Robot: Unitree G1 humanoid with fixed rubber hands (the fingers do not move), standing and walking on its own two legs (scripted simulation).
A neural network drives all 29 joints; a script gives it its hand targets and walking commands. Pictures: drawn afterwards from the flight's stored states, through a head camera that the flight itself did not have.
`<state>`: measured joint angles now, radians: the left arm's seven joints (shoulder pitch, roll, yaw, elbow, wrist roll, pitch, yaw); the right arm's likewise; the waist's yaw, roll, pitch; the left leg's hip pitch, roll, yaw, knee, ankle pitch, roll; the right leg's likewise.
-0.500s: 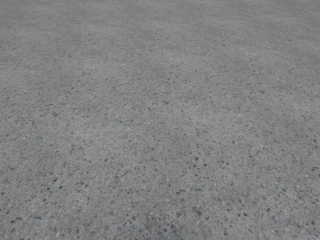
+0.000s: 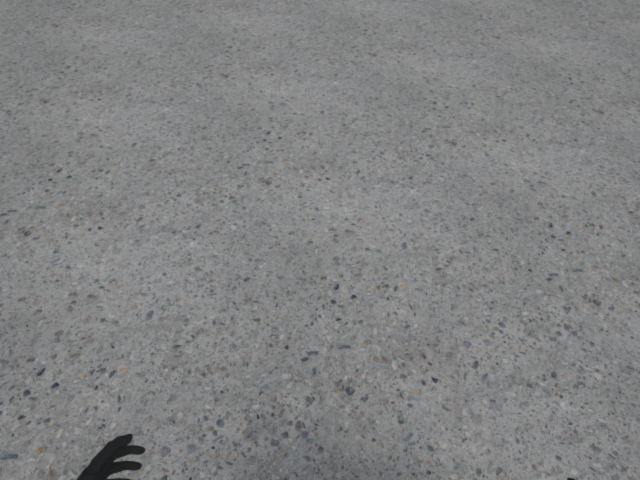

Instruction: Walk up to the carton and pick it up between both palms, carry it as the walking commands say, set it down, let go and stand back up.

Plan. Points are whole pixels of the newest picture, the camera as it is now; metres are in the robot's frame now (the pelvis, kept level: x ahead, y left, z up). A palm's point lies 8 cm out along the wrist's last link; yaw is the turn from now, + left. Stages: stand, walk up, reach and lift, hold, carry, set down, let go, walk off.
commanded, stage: walk up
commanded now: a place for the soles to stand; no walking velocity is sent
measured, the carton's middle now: out of the picture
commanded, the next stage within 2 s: none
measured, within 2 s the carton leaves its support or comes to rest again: neither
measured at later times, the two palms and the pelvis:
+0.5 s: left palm (182, 454) +0.18 +0.19 -0.08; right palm out of the picture +0.00 -0.42 -0.10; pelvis -0.03 -0.08 +0.00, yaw -16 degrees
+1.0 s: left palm (298, 414) +0.23 +0.04 -0.09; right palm out of the picture -0.14 -0.47 -0.08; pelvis -0.05 -0.13 +0.00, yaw -31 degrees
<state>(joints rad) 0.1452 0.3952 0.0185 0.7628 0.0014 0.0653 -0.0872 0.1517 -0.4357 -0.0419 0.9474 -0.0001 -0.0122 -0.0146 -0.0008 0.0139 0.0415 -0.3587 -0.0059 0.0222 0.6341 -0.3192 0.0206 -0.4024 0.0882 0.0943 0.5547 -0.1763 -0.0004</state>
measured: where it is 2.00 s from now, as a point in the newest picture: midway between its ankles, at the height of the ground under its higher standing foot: outside the picture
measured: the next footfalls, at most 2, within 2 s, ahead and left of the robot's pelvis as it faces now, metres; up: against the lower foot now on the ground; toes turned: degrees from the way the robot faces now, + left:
right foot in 0.38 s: +0.05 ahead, -0.24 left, +0.00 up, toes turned -12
left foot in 0.62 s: +0.06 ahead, -0.03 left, +0.00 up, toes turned -16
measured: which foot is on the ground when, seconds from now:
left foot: down 0.00-0.40, up 0.42-0.60, down 0.62-1.00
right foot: down 0.00-0.00, up 0.02-0.36, down 0.38-0.64, up 0.66-0.98, down 1.00-1.00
